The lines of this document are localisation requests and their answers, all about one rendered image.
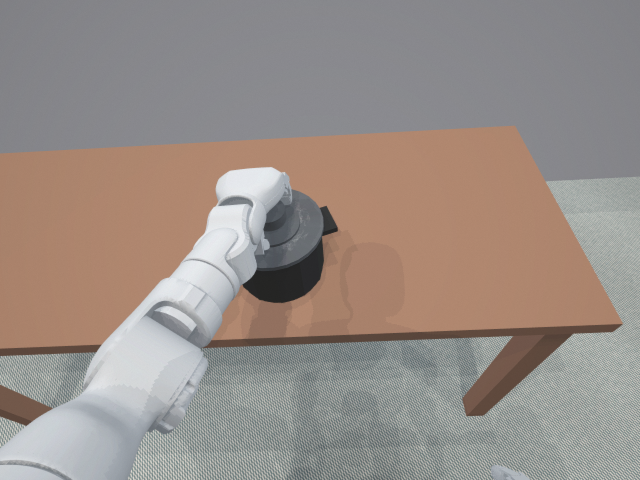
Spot lid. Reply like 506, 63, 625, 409
254, 189, 324, 271

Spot table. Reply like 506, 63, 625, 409
0, 126, 623, 426

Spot left robot upper arm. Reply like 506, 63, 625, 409
0, 316, 208, 480

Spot robot left hand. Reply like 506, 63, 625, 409
216, 167, 292, 255

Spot knob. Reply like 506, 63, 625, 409
263, 200, 287, 231

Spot pot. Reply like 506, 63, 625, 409
243, 206, 338, 303

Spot left robot forearm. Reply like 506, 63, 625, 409
82, 192, 266, 390

